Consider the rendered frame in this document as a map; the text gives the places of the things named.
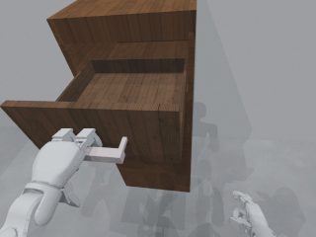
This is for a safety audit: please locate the drawer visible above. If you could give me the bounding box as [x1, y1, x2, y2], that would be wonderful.
[0, 56, 188, 164]

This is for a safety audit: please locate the cabinet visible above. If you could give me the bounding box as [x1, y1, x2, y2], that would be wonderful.
[46, 0, 197, 193]

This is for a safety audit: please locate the handle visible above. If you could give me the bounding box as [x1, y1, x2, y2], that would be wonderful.
[83, 136, 128, 164]

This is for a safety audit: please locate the left robot hand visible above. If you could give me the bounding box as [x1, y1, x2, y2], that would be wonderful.
[31, 128, 103, 207]

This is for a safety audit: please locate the robot left forearm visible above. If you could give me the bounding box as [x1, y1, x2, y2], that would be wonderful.
[0, 182, 62, 237]

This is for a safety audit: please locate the right robot hand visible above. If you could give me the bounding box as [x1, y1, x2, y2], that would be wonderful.
[230, 191, 269, 236]

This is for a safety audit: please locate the robot right forearm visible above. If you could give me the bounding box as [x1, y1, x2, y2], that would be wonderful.
[251, 225, 276, 237]

